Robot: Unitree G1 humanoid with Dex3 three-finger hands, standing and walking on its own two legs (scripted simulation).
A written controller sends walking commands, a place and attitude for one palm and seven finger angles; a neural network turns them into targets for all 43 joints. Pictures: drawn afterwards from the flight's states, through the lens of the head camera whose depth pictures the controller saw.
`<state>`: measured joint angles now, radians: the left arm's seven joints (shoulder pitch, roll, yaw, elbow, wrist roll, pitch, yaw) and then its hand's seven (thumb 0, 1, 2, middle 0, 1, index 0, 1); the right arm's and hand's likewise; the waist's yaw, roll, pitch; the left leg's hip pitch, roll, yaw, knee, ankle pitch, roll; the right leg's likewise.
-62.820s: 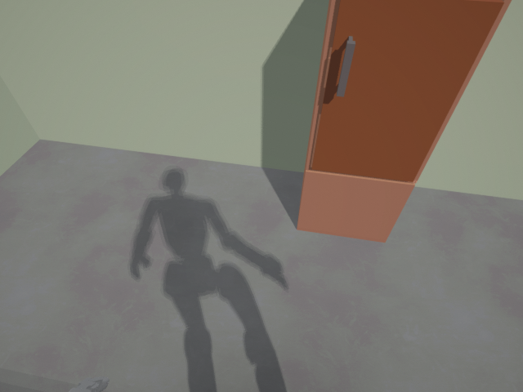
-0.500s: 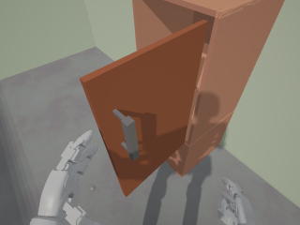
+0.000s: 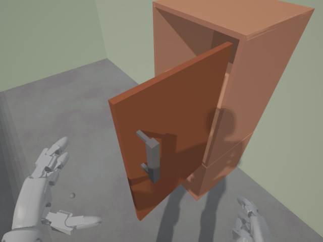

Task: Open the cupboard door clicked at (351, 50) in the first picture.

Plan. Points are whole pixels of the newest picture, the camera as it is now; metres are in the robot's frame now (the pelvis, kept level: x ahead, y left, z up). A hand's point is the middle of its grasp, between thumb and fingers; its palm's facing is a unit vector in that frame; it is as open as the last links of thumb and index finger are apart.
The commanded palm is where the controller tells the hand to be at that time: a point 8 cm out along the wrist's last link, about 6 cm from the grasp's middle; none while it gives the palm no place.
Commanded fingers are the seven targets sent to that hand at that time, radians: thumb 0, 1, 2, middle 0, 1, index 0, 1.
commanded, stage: draw the hand back to the body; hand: left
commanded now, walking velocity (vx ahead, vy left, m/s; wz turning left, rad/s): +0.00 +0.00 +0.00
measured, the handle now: (148, 157) +0.29 +0.08 +0.08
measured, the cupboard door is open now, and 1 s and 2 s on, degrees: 95 95 95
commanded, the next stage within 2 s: step back with the hand held close in 0.90 s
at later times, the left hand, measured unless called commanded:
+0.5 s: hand (42, 163) +0.20 +0.26 +0.17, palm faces +0.42 -0.82 -0.39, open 9.3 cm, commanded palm +0.16 +0.30 +0.18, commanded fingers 0.00 0.90 0.90 -0.20 -0.30 -0.20 -0.30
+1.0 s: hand (45, 164) +0.20 +0.24 +0.17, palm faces +0.44 -0.81 -0.39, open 7.4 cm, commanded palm +0.15 +0.28 +0.19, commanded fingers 0.00 0.90 0.90 -0.20 -0.30 -0.20 -0.30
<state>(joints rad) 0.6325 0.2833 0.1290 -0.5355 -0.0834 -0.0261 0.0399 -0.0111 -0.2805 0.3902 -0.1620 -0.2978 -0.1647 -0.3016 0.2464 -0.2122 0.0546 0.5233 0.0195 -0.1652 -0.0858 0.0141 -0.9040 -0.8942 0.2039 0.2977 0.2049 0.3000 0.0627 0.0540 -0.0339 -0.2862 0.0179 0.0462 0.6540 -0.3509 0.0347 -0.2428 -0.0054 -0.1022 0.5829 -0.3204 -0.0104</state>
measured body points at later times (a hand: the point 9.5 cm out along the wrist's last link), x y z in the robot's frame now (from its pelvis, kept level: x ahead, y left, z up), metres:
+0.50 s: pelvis +0.01 +0.00 +0.02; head +0.00 -0.01 +0.47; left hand +0.18 +0.30 +0.19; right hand +0.20 -0.21 -0.07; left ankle +0.00 +0.09 -0.73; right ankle +0.00 -0.11 -0.73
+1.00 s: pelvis +0.01 -0.01 +0.02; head -0.01 -0.04 +0.47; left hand +0.17 +0.28 +0.19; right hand +0.19 -0.24 -0.07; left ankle +0.00 +0.09 -0.73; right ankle +0.00 -0.11 -0.73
